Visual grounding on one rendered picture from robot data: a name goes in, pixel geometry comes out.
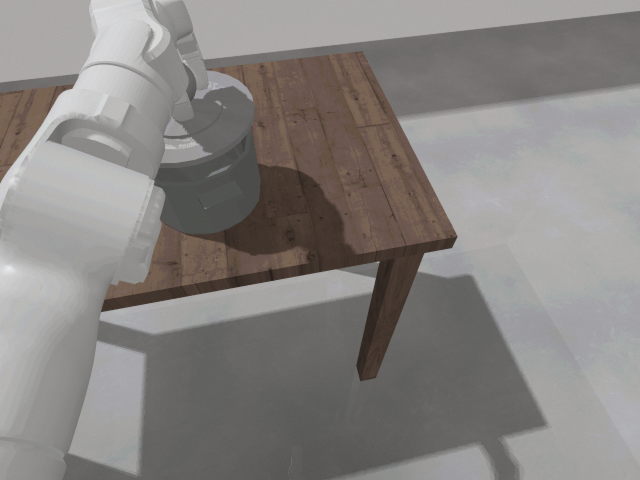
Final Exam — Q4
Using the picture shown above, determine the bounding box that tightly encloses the robot left upper arm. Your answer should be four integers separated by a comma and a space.
0, 141, 165, 480

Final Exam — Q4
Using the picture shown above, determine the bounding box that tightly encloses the table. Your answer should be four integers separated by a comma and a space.
0, 51, 458, 381

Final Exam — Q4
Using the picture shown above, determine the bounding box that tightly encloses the knob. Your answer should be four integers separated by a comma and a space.
183, 63, 197, 102

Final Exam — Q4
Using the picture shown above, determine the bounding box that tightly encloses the lid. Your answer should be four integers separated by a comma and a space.
159, 70, 255, 168

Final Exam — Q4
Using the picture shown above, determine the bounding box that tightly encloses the robot left hand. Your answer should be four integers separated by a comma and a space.
157, 0, 209, 122

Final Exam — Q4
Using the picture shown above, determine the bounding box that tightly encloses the robot left forearm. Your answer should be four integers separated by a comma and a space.
0, 0, 189, 238

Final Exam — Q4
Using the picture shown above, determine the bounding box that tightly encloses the pot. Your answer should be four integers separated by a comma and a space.
154, 130, 261, 234

